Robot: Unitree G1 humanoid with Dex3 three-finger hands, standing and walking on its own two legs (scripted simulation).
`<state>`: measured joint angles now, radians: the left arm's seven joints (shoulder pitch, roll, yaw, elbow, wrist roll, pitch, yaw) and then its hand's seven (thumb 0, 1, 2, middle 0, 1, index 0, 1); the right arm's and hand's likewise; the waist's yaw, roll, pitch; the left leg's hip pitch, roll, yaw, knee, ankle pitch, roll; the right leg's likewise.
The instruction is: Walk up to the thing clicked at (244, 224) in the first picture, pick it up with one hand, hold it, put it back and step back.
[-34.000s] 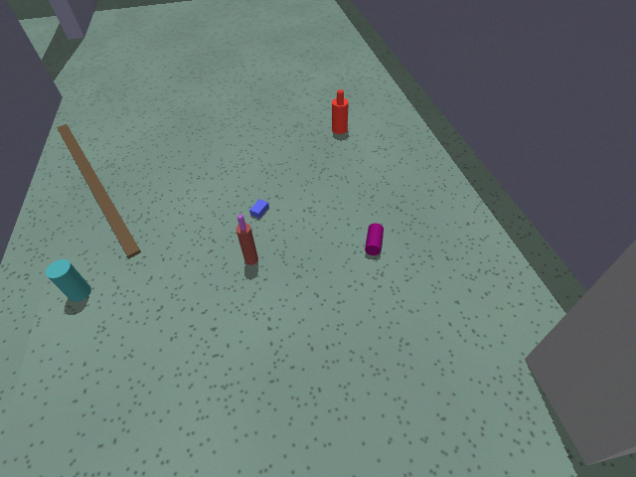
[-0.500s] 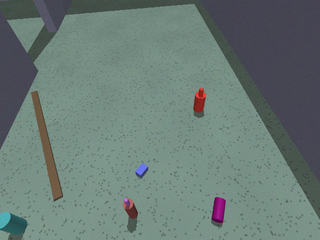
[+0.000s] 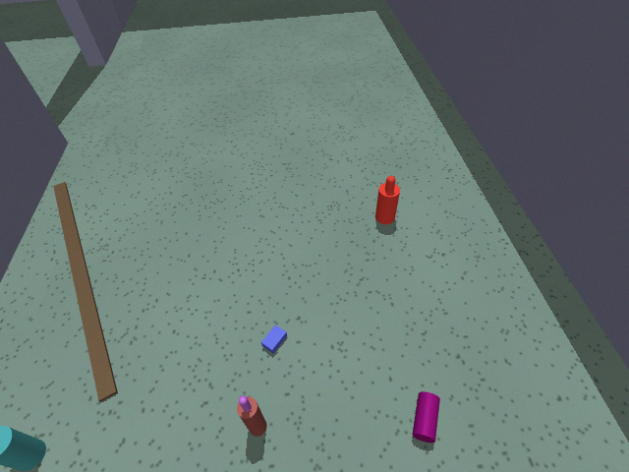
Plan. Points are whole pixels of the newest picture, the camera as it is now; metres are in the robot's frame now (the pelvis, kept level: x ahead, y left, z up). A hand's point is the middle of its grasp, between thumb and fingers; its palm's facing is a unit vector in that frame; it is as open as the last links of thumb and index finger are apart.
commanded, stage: stand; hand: left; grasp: from the side
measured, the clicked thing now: (250, 414) +0.36 +0.22 -0.65
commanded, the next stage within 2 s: step back in 0.14 s
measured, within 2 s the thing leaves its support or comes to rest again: neither
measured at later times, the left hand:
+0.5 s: hand out of the picture +0.08 +0.31 -0.19, palm faces -0.03 -0.93 -0.37, open 7.4 cm
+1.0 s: hand out of the picture -0.04 +0.29 -0.15, palm faces -0.08 -0.91 -0.40, open 7.4 cm
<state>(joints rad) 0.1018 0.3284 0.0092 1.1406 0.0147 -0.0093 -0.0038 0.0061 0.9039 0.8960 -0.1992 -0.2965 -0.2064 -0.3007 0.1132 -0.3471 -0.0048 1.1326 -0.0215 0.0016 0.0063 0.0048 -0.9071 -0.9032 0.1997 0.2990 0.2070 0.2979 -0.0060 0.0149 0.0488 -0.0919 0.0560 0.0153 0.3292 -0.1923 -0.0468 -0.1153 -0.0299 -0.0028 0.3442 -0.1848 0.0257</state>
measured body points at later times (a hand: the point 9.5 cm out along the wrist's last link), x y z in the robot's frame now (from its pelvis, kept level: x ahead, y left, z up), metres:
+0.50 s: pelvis -0.06 +0.04 -0.02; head +0.02 +0.07 +0.42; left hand +0.08 +0.36 -0.16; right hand +0.00 -0.28 -0.13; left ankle -0.06 +0.13 -0.75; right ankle -0.02 -0.12 -0.72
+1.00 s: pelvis -0.15 +0.03 -0.02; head -0.10 +0.01 +0.43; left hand -0.04 +0.34 -0.13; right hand -0.06 -0.28 -0.15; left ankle -0.13 +0.15 -0.69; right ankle -0.13 -0.07 -0.75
